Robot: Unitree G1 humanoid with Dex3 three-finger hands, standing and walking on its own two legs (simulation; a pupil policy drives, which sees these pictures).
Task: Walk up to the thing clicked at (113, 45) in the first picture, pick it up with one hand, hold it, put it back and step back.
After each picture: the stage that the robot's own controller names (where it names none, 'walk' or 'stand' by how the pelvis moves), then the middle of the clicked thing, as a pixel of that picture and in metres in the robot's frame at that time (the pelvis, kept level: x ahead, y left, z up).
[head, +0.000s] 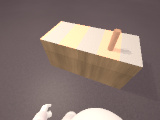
stand; (113, 40) +0.84 -0.22 -0.04
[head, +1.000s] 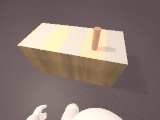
rise first; (95, 39) +0.77 +0.01 -0.02
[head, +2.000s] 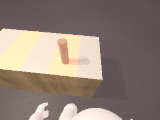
rise first; (64, 52) +0.51 +0.26 -0.01
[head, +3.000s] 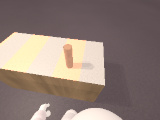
stand; (68, 57) +0.52 +0.22 -0.04
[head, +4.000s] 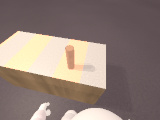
stand; (70, 58) +0.50 +0.20 -0.04
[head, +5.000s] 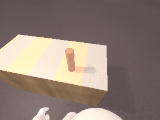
stand; (70, 61) +0.49 +0.20 -0.05
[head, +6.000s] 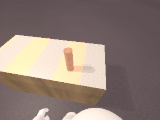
stand; (69, 60) +0.49 +0.21 -0.05
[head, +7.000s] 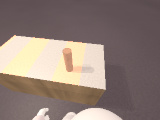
stand; (68, 61) +0.48 +0.22 -0.05
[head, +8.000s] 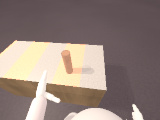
rise first; (67, 63) +0.46 +0.24 -0.04
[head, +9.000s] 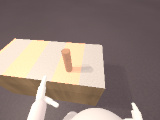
go down; (67, 61) +0.48 +0.24 -0.04
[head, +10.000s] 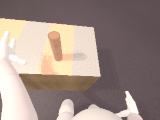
go down; (56, 48) +0.50 +0.23 +0.01
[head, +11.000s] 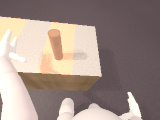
go down; (56, 47) +0.50 +0.23 +0.03
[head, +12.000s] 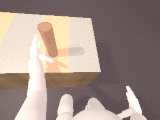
close in; (50, 43) +0.49 +0.24 +0.05
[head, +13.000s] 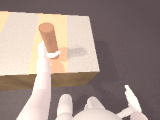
lift; (51, 44) +0.48 +0.22 +0.06
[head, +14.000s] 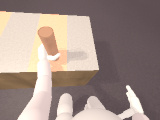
lift; (51, 47) +0.46 +0.22 +0.07
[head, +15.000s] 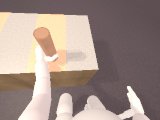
lift; (48, 48) +0.45 +0.22 +0.07
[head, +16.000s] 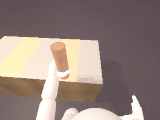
hold; (61, 63) +0.33 +0.19 +0.13
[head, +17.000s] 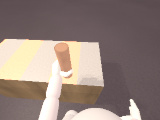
hold; (65, 63) +0.33 +0.17 +0.13
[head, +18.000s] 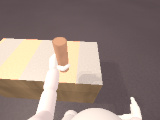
crouch; (62, 57) +0.36 +0.19 +0.15
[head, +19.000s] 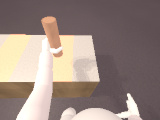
lower; (54, 40) +0.47 +0.22 +0.16
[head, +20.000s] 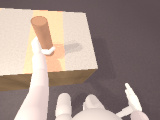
lower; (45, 40) +0.50 +0.23 +0.07
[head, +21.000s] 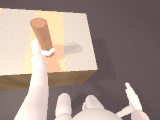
lower; (45, 41) +0.49 +0.24 +0.06
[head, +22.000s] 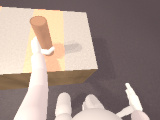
lower; (45, 40) +0.50 +0.24 +0.07
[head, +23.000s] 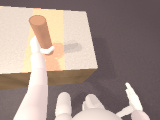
lower; (44, 39) +0.50 +0.24 +0.07
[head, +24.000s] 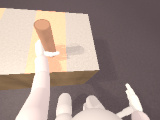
open; (47, 42) +0.49 +0.23 +0.07
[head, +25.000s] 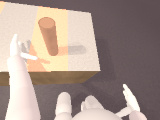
sink last; (50, 40) +0.48 +0.22 +0.06
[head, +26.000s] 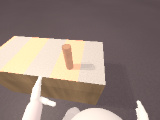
stand; (68, 58) +0.49 +0.23 +0.01
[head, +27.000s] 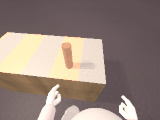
stand; (68, 57) +0.48 +0.22 +0.00
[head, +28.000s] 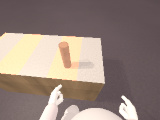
stand; (65, 56) +0.48 +0.23 +0.01
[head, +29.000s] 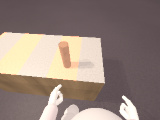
stand; (65, 56) +0.48 +0.23 +0.01
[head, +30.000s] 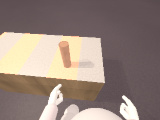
stand; (65, 56) +0.48 +0.23 +0.01
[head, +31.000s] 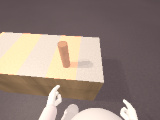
stand; (64, 56) +0.48 +0.23 +0.01
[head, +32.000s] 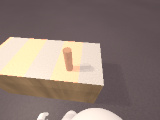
stand; (68, 60) +0.49 +0.22 -0.04
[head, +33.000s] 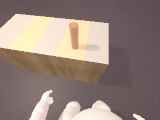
walk; (74, 37) +0.64 +0.18 -0.01
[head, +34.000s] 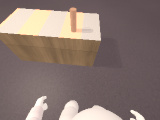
walk; (73, 21) +0.95 +0.25 -0.02
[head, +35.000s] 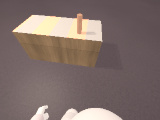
stand; (79, 24) +1.10 +0.23 -0.03
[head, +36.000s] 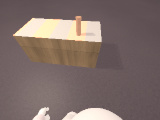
stand; (78, 26) +1.10 +0.23 -0.05
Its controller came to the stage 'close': yes
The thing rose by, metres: 0.20
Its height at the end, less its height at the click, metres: +0.00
